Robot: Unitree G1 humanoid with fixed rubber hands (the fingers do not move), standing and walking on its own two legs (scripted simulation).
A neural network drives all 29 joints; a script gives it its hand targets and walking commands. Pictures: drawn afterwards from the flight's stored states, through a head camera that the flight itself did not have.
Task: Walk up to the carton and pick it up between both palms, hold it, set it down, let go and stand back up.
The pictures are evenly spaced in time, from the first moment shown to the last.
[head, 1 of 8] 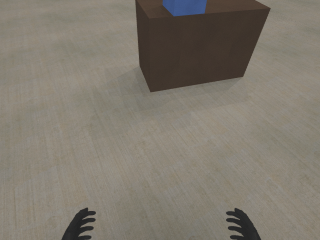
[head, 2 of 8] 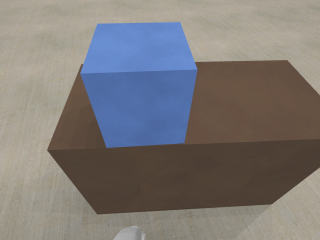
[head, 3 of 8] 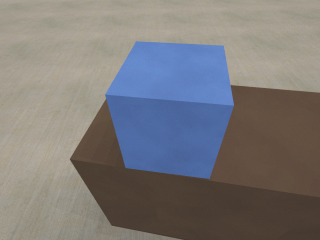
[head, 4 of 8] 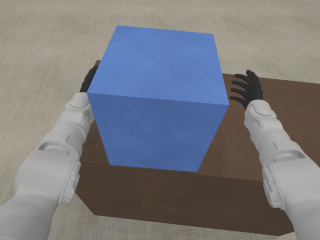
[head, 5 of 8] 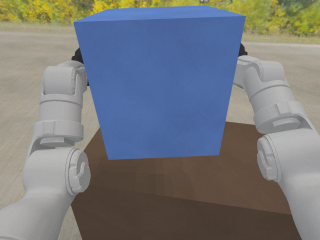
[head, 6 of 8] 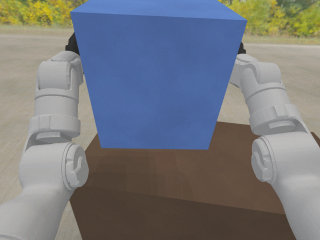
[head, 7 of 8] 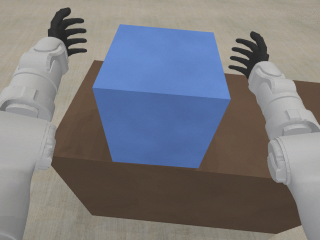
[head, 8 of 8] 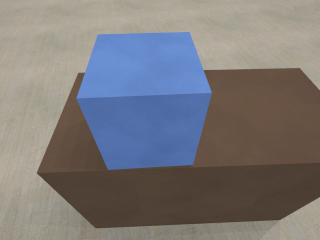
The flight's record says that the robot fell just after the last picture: no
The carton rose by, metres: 0.27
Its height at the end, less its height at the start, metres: +0.00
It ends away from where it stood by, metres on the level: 0.02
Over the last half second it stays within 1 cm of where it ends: yes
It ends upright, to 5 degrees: yes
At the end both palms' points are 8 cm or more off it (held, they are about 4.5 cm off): yes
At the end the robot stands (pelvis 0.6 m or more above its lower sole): yes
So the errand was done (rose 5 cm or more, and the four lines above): yes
